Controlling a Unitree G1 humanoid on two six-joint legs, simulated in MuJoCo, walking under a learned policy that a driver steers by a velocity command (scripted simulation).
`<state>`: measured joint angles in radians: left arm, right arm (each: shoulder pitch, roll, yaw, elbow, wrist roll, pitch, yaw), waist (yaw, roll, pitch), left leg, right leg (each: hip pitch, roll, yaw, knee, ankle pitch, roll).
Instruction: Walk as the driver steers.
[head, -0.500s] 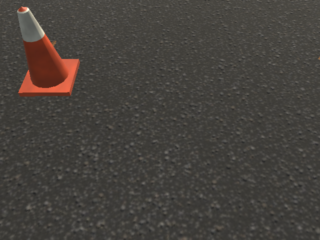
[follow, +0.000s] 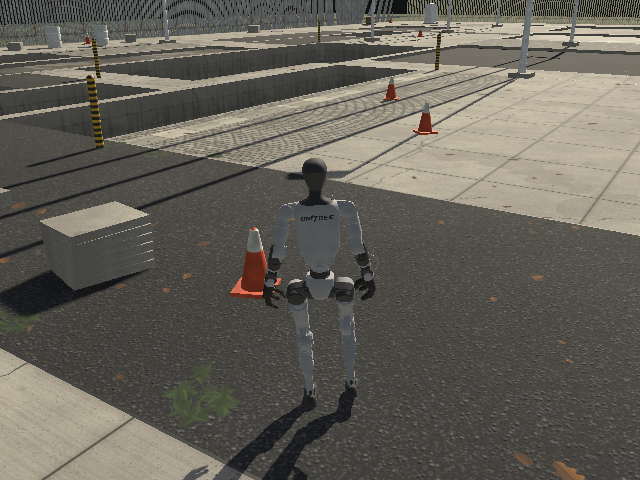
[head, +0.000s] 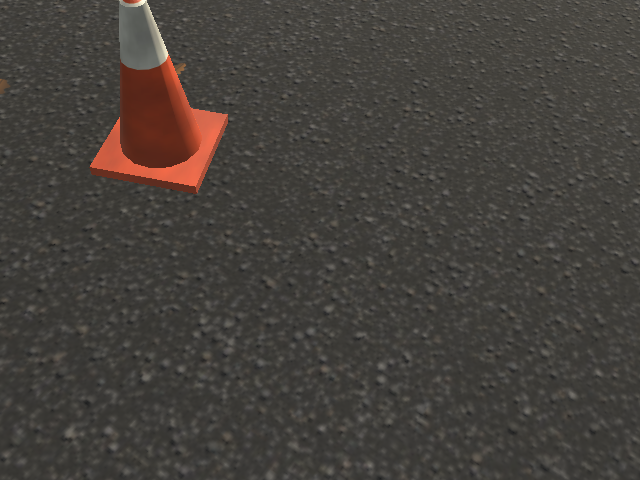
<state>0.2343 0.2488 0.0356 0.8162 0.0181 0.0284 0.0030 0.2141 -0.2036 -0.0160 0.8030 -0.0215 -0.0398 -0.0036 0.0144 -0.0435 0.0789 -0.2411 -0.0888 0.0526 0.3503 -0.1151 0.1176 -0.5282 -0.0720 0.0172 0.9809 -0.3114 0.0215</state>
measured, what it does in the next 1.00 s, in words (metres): steps on the spot, turning right: right foot, then left foot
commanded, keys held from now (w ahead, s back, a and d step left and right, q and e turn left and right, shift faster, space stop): e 0.64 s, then w+e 0.32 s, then w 0.04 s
